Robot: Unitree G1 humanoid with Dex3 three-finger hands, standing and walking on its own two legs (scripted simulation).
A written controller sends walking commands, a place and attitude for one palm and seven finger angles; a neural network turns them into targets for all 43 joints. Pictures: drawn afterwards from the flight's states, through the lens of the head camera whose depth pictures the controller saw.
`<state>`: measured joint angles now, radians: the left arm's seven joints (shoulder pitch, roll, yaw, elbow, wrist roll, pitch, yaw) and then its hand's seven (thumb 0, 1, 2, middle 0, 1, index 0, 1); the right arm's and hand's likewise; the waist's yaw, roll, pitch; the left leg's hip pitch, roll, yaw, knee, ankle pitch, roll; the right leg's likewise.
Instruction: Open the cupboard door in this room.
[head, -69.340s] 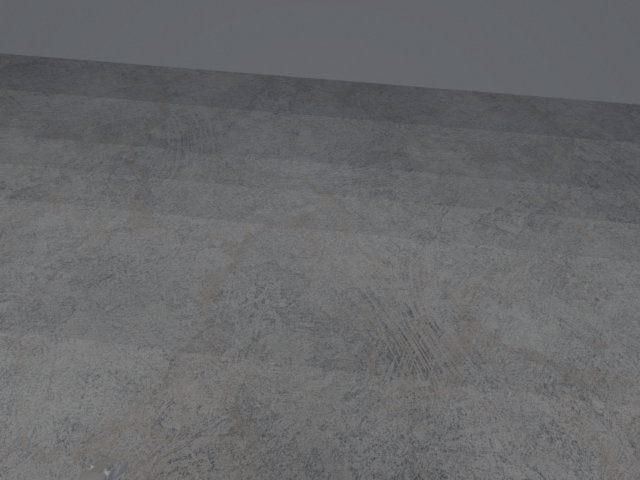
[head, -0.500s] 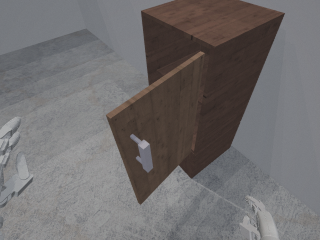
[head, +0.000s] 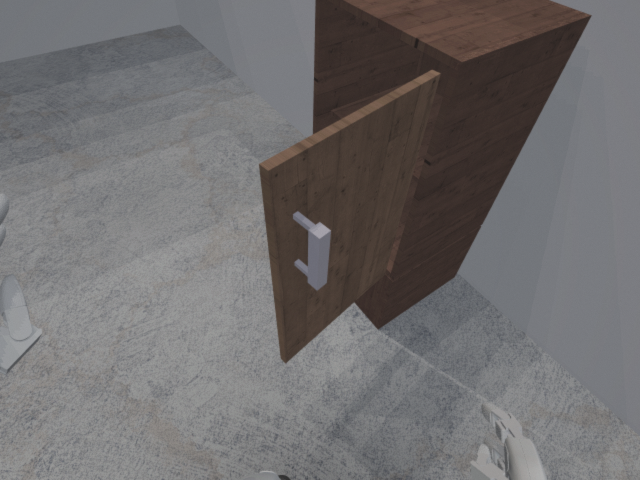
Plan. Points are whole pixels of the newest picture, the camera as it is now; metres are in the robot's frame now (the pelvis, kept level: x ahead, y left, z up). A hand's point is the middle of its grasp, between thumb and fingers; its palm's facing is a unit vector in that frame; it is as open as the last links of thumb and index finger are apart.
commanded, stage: step back with the hand held close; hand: left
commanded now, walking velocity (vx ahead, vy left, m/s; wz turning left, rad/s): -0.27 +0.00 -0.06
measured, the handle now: (309, 251) +0.45 +0.04 +0.00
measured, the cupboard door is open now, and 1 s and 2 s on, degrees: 99 99 99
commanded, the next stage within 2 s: stop stepping back and stand still in 0.44 s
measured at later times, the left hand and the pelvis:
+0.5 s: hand out of the picture +0.13 +0.24 +0.18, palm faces +0.36 -0.82 -0.44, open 7.4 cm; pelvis -0.10 +0.00 +0.00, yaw -5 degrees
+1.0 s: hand out of the picture +0.10 +0.25 +0.17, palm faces +0.37 -0.84 -0.39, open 7.4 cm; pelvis -0.13 +0.00 -0.01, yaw -6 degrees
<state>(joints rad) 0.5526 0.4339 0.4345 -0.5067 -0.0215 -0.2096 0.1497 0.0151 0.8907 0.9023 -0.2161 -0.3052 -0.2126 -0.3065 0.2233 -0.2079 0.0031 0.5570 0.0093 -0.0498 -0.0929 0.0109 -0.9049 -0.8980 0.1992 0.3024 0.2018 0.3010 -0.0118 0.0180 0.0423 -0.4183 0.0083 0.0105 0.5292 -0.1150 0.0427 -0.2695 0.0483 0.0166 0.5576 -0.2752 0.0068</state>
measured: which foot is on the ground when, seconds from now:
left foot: down 0.00-1.00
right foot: down 0.00-0.22, up 0.24-0.50, down 0.52-1.00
